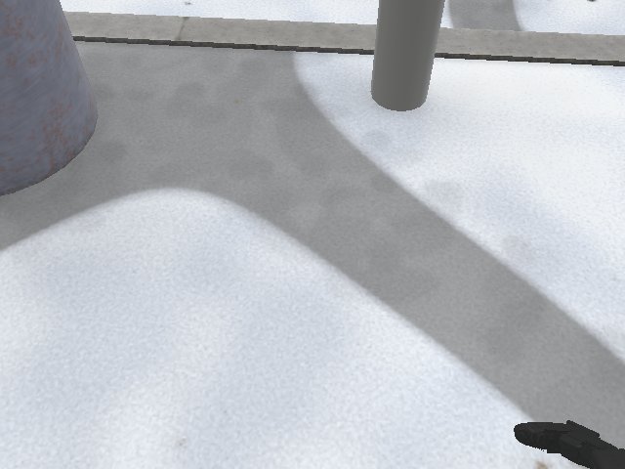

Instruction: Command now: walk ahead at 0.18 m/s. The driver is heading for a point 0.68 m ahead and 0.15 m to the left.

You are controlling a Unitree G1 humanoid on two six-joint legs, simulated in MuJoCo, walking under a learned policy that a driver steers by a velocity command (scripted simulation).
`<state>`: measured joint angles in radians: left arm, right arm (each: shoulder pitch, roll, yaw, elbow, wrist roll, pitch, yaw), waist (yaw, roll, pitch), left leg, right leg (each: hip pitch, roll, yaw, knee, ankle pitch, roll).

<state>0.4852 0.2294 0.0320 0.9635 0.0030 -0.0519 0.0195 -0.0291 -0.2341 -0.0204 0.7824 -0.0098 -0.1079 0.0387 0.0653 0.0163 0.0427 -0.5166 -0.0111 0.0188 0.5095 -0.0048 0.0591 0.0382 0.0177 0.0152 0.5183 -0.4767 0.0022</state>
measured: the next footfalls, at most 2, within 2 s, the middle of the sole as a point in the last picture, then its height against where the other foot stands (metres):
right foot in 0.32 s outside the picture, level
right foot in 1.54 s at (338, 423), level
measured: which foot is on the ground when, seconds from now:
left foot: down 0.00-1.00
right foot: down 0.00-0.00, up 0.02-0.30, down 0.32-0.96, up 0.98-1.00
